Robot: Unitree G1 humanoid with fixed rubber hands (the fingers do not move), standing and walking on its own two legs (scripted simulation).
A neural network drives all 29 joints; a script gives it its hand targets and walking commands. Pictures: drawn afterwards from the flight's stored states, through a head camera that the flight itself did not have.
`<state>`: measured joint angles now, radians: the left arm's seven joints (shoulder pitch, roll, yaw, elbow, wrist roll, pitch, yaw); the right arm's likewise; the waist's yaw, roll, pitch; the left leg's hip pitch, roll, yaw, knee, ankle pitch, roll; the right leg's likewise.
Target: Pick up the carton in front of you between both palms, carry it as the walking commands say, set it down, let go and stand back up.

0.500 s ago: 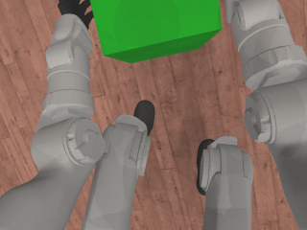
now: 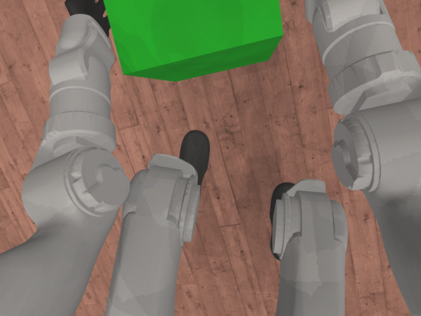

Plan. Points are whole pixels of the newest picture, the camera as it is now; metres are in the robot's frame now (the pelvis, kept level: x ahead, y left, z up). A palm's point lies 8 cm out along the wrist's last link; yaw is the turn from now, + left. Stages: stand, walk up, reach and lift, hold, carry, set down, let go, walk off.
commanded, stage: set down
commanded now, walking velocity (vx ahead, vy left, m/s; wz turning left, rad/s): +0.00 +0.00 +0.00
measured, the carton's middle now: (200, 2) +0.54 +0.13 -0.27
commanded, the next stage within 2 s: let go in 1.62 s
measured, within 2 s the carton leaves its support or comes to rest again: neither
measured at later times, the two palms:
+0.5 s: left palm (89, 36) +0.47 +0.28 -0.19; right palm out of the picture +0.60 -0.06 -0.21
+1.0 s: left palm (14, 10) +0.48 +0.29 -0.08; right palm out of the picture +0.63 -0.05 -0.07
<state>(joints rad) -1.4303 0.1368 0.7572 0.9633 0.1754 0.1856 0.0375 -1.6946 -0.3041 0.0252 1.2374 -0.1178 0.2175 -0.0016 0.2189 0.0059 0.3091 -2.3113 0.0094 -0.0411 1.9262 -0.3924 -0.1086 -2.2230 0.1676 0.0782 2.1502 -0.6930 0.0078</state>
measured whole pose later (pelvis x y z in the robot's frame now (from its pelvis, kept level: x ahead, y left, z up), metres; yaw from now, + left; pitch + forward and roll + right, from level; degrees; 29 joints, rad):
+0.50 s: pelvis +0.00 +0.01 -0.01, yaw +0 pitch +41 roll +7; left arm -1.45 0.20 0.68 1.14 0.03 0.06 0.08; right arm -1.74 -0.45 0.20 1.22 0.01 0.18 0.00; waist 0.22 0.04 0.40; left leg -2.28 0.02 0.00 1.96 -0.40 -0.10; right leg -2.21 0.13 0.09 2.20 -0.70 0.01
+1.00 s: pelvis -0.01 +0.02 +0.05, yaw -1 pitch +44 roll +2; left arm -1.30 0.11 0.46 0.72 -0.09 0.22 0.21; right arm -1.70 -0.53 0.09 1.14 0.04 0.28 0.05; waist 0.25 -0.05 0.24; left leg -2.19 -0.02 -0.03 1.78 -0.35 -0.06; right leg -2.08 0.05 0.04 1.97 -0.66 0.01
